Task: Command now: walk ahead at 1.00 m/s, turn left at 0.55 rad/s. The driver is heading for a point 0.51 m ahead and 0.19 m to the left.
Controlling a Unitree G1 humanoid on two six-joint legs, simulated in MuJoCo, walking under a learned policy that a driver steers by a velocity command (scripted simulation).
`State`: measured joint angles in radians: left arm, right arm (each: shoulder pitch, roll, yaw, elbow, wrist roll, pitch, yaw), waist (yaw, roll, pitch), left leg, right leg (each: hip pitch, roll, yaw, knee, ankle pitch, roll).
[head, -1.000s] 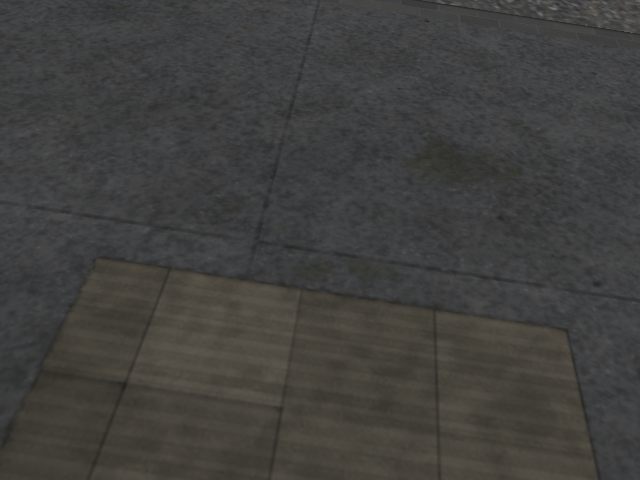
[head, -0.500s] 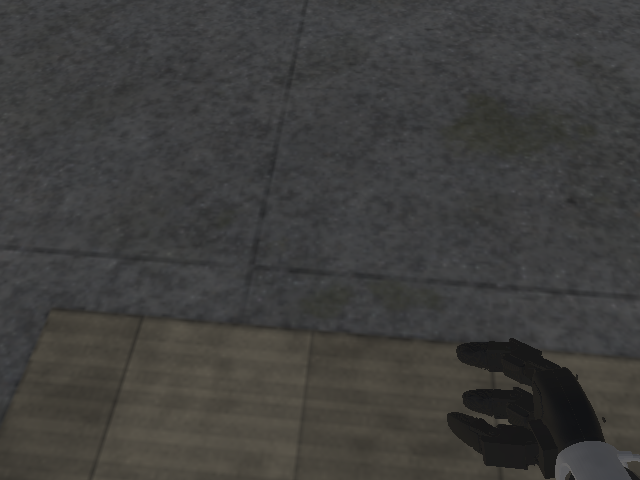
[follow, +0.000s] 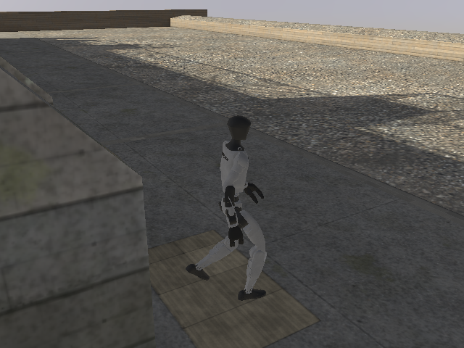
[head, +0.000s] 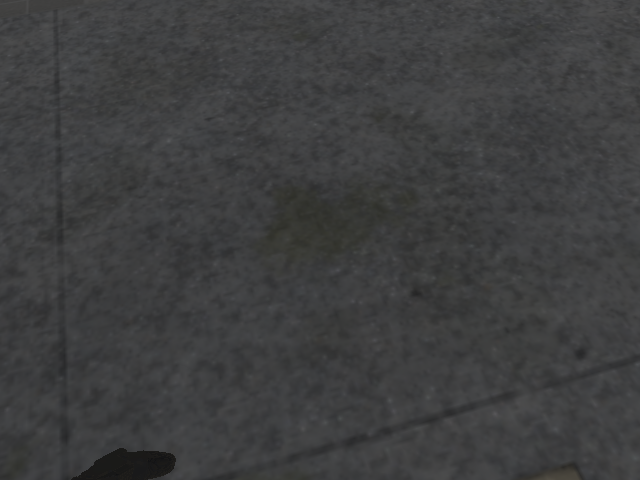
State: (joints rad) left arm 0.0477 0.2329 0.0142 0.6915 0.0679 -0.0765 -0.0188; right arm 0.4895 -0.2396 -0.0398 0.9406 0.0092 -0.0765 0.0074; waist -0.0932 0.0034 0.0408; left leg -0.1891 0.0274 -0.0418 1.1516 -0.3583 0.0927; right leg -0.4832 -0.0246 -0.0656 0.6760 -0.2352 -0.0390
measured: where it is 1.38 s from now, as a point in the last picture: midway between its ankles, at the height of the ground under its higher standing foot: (237, 368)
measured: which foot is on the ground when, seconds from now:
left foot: up 0.00-0.36, down 0.38-0.80, up 0.82-1.00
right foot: down 0.00-0.36, up 0.38-0.78, down 0.80-1.00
